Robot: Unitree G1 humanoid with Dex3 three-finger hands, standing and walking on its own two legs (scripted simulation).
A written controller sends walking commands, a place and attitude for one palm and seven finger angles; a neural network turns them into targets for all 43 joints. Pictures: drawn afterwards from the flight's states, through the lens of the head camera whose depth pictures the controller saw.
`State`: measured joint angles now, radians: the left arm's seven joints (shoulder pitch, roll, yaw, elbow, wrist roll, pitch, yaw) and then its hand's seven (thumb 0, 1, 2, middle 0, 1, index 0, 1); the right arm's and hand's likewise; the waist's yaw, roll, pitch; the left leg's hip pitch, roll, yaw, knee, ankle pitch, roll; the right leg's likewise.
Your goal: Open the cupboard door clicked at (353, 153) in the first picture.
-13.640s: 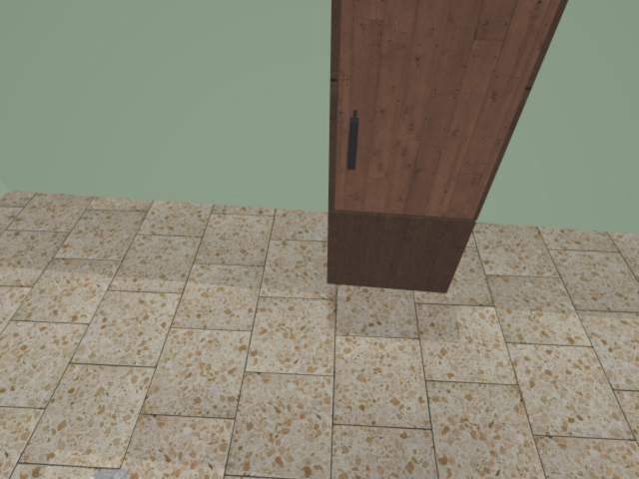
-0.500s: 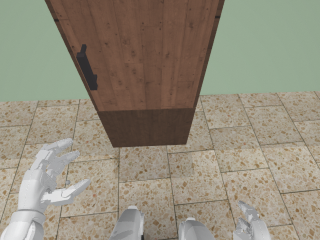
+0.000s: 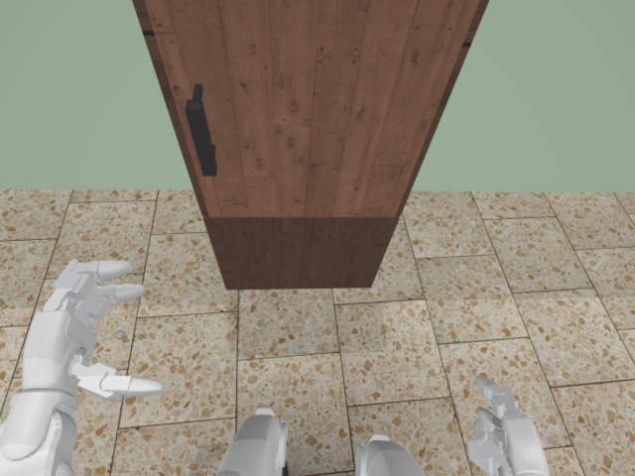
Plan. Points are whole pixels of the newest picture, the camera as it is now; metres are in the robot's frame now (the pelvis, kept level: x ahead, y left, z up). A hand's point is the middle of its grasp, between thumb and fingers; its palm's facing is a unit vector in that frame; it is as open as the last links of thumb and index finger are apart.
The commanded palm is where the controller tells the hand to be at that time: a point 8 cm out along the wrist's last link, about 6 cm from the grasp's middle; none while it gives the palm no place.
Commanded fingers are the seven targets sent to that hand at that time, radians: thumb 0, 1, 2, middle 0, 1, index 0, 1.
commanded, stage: raise the hand with hooked fingers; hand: left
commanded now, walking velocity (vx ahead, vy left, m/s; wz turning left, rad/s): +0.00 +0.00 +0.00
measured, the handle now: (204, 132) +0.60 +0.23 +0.03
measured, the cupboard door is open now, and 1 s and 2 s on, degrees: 0 0 0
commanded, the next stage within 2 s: move the hooked fingers beside the handle in 0.80 s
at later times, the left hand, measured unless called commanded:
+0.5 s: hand (111, 300) +0.30 +0.27 +0.03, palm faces +0.09 -0.99 -0.04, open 14.0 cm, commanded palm +0.27 +0.32 +0.03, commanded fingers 0.00 -0.50 0.30 -0.30 -1.20 -0.30 -1.20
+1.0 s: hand (123, 301) +0.30 +0.26 +0.02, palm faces +0.12 -0.99 -0.04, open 14.0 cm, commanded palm +0.29 +0.30 +0.03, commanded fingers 0.00 -0.50 0.30 -0.30 -1.20 -0.30 -1.20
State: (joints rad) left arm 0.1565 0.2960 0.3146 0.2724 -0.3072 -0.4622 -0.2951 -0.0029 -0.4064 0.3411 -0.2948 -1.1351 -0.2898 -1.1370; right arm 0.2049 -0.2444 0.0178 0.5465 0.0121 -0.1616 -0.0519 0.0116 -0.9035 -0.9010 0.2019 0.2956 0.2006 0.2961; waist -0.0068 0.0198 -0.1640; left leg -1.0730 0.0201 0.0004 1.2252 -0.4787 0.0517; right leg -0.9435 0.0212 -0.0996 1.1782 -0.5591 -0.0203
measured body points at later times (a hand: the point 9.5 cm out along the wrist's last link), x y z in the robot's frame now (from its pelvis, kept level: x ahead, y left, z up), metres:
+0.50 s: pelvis +0.01 +0.00 +0.00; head +0.10 +0.02 +0.44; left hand +0.29 +0.32 +0.03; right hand +0.16 -0.26 -0.09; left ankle +0.06 +0.08 -0.64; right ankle +0.01 -0.12 -0.64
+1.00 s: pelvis +0.01 -0.01 -0.01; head +0.10 +0.01 +0.43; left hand +0.29 +0.31 +0.03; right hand +0.17 -0.26 -0.09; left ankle +0.06 +0.08 -0.64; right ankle +0.01 -0.12 -0.64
